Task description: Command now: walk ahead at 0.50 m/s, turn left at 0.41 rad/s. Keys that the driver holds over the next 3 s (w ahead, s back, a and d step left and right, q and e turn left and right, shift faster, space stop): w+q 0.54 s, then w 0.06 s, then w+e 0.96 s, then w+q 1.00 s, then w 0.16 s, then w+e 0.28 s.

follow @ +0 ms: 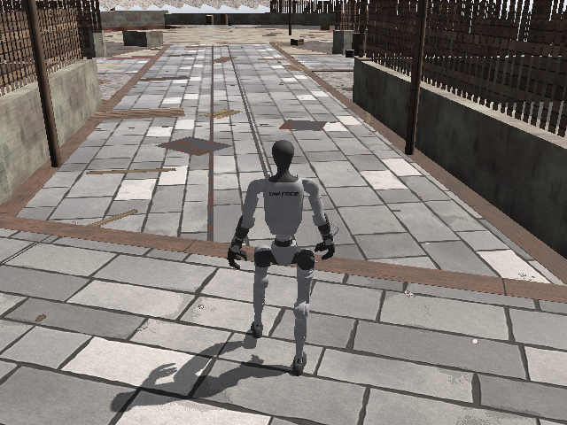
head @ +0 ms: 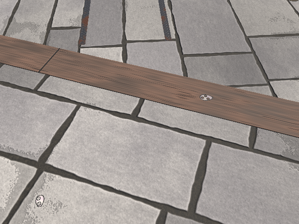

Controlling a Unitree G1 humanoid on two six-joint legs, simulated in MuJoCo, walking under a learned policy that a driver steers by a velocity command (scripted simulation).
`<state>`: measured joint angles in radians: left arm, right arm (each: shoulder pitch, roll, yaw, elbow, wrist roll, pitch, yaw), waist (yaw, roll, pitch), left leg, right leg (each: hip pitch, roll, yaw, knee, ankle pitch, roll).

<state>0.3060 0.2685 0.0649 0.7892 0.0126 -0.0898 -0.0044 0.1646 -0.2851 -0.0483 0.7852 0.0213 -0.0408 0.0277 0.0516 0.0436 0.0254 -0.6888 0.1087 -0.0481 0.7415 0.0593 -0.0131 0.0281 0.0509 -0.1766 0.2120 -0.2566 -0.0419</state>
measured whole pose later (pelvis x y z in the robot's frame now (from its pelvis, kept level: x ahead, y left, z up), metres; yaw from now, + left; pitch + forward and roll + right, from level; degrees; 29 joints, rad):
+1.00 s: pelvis +0.56 +0.12 +0.00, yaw +16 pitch +2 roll +0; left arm 0.41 0.27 0.06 0.82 -0.03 -0.05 0.00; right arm 0.04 -0.27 -0.03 0.63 0.00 -0.09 0.02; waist 0.12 0.02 0.02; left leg -0.52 0.02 -0.09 0.55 -0.08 -0.04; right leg -0.12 0.07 0.15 0.35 -0.26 -0.04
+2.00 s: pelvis +1.12 +0.11 -0.01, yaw +0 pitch +2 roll -2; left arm 0.43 0.22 0.00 0.89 0.09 -0.11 -0.05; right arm 0.10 -0.24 0.01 0.79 -0.06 -0.07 0.09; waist 0.07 0.02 -0.02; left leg -0.73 0.07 0.00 0.67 0.17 0.05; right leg 0.06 0.04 -0.16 0.23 -0.33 -0.04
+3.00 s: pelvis +1.72 +0.21 -0.14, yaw +20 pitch +3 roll -2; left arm 0.53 0.19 0.02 1.00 -0.03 -0.06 0.03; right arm -0.04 -0.20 0.00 0.62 0.03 -0.08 0.01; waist 0.12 0.05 -0.01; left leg -0.59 0.02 -0.07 0.52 0.06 -0.03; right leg 0.01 0.04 0.04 0.30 -0.36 -0.02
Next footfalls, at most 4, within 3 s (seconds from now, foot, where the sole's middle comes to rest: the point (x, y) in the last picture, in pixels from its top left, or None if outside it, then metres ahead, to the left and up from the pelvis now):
0.16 left None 0.26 0.14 -0.78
0.62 right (162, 204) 0.58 0.01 -0.78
1.08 left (103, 176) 0.70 0.30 -0.78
1.58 right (162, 125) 1.03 0.02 -0.78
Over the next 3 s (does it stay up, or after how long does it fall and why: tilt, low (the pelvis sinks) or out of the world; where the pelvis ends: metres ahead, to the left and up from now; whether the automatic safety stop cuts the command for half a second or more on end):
stays up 1.72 0.21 -0.14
